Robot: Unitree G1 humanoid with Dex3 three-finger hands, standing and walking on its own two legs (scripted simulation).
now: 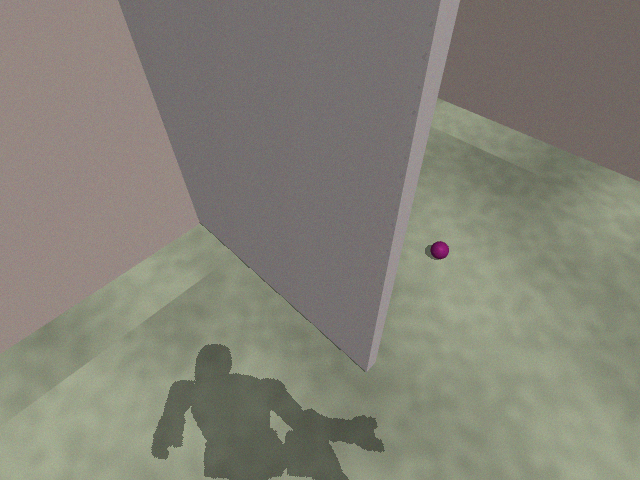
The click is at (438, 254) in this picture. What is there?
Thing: free ball
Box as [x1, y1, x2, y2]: [431, 241, 448, 258]
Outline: 438,241 431,246 431,253 436,258 442,258 448,253 448,247 445,243
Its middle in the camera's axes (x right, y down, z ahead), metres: +0.47 +0.02 +1.56
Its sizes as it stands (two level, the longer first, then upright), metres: 0.071 0.071 0.071
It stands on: the floor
